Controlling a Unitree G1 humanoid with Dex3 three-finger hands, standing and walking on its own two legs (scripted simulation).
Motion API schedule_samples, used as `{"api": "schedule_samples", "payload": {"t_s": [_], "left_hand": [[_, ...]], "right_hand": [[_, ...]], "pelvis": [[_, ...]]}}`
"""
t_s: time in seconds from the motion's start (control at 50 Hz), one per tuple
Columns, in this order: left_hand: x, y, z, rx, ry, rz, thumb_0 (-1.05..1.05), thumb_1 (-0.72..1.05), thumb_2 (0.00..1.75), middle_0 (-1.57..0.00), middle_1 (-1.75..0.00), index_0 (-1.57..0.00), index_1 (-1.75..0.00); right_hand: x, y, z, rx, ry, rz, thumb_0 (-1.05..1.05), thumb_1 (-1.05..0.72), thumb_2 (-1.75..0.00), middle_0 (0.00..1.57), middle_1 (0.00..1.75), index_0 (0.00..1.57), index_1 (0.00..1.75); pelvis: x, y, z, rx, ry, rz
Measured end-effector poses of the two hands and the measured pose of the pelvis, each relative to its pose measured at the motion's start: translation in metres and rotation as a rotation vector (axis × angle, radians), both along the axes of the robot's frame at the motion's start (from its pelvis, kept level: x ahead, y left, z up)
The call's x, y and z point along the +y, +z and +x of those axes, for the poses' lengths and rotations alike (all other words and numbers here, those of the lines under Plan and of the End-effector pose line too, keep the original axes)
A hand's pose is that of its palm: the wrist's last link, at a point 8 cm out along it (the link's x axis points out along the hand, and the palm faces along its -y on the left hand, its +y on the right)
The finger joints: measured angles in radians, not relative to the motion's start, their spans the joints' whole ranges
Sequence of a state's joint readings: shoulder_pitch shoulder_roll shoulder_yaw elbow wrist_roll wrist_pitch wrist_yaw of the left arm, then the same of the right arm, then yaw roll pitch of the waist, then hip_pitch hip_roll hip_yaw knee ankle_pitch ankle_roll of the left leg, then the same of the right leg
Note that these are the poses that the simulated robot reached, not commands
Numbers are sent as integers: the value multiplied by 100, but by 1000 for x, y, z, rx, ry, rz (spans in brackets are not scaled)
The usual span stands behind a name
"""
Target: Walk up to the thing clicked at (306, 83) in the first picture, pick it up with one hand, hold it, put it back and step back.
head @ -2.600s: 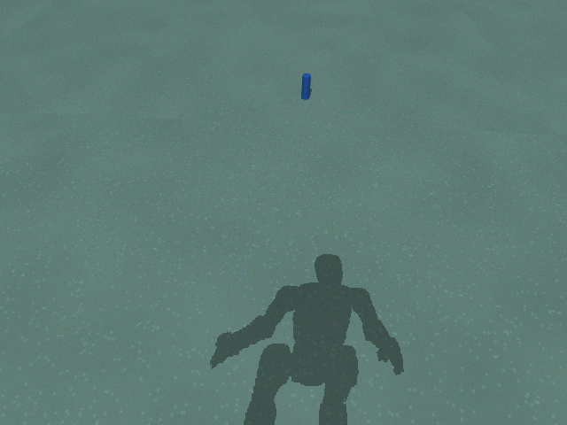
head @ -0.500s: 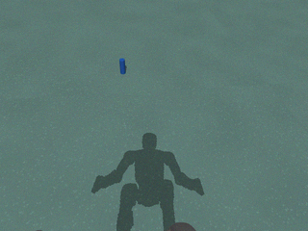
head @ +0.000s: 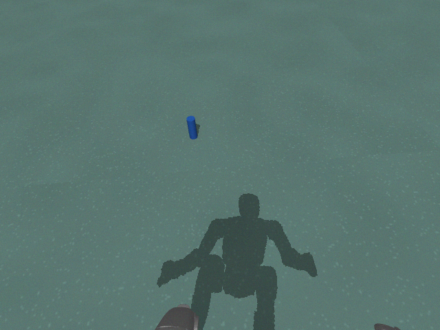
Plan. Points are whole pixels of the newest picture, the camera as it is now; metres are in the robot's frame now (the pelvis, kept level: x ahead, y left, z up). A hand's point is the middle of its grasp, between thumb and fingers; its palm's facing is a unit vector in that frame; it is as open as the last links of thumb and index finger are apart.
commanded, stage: walk up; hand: left
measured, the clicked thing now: (192, 127) +1.37 +0.29 -0.70
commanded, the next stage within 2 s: none
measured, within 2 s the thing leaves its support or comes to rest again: neither
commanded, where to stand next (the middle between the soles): +1.03 +0.08 m, yaw +1 degrees
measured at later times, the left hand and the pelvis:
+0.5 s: hand (105, 232) +0.35 +0.32 -0.14, palm faces -0.03 -0.94 -0.34, open 7.4 cm; pelvis +0.26 +0.05 +0.00, yaw +1 degrees
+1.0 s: hand (128, 184) +0.49 +0.29 -0.12, palm faces +0.04 -0.91 -0.41, open 7.4 cm; pelvis +0.47 +0.01 +0.00, yaw +2 degrees
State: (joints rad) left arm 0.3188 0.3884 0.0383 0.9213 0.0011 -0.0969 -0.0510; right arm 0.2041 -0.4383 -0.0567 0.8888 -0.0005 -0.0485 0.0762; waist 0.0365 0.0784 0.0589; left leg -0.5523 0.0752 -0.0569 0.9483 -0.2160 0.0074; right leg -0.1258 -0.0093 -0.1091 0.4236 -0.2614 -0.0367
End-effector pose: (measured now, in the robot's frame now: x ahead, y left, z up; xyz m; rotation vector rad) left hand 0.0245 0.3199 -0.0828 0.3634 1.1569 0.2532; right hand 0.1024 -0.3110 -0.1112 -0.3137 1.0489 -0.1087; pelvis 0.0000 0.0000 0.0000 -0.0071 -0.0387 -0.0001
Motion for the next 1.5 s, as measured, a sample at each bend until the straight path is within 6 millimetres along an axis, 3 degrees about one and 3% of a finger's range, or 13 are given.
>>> {"api": "schedule_samples", "payload": {"t_s": [0.14,0.26,0.36,0.46,0.58,0.68,0.76,0.94,1.08,1.2,1.26,1.34,1.5], "left_hand": [[28,-24,42,69,56,-18,1,90,89,-21,-30,-21,-30],[51,-52,119,102,72,-39,1,90,89,-20,-29,-20,-30],[49,-38,209,28,-8,-72,1,90,89,-20,-29,-20,-30],[48,-25,291,-66,-54,-73,1,90,89,-20,-29,-20,-30],[34,-15,375,-87,-108,-51,1,90,89,-20,-29,-20,-30],[15,-14,435,-109,-109,-5,1,90,89,-20,-29,-20,-30],[2,-4,456,-151,-76,7,0,90,89,-20,-29,-20,-30],[6,4,451,-36,2,14,0,90,89,-21,-30,-21,-30],[31,-14,470,9,59,-7,1,90,89,-21,-30,-21,-30],[62,-48,511,68,74,-37,1,90,89,-20,-30,-20,-30],[65,-50,544,82,45,-54,1,90,89,-20,-29,-20,-30],[68,-41,594,35,7,-71,1,90,89,-20,-29,-20,-30],[64,-22,677,-3,-61,-51,1,90,89,-20,-29,-20,-30]], "right_hand": [[17,10,107,14,70,-48,0,-91,-90,20,30,20,30],[46,11,186,-41,80,-87,0,-90,-90,21,30,21,30],[57,24,204,-42,1,-72,0,-90,-90,21,30,21,30],[54,21,210,27,-37,-69,0,-90,-90,21,30,21,30],[36,2,231,91,-83,-44,0,-90,-90,21,30,21,30],[11,-30,270,134,-108,-30,1,-90,-90,21,30,21,30],[8,-33,316,152,-62,-12,1,-90,-90,21,30,21,30],[8,-6,426,54,-6,-3,0,-91,-90,21,30,21,30],[23,5,495,79,49,-48,0,-91,-90,20,30,20,30],[53,10,565,7,65,-99,0,-90,-90,21,30,21,30],[65,17,582,-41,35,-94,0,-90,-90,21,30,21,30],[74,24,588,-27,2,-87,0,-90,-90,21,30,21,30],[64,10,593,52,-55,-61,0,-90,-90,21,30,21,30]], "pelvis": [[17,-10,81,21,33,-32],[43,-23,152,22,41,-6],[52,-6,201,5,38,-8],[50,-1,246,-12,30,15],[39,-7,301,-10,14,42],[20,-23,355,-3,11,21],[9,-18,385,-17,23,33],[8,0,446,-24,27,10],[24,-5,499,-14,58,-23],[54,-22,553,-7,60,1],[65,-18,572,-14,56,-14],[69,-7,597,-21,49,0],[66,-4,645,-25,15,31]]}}
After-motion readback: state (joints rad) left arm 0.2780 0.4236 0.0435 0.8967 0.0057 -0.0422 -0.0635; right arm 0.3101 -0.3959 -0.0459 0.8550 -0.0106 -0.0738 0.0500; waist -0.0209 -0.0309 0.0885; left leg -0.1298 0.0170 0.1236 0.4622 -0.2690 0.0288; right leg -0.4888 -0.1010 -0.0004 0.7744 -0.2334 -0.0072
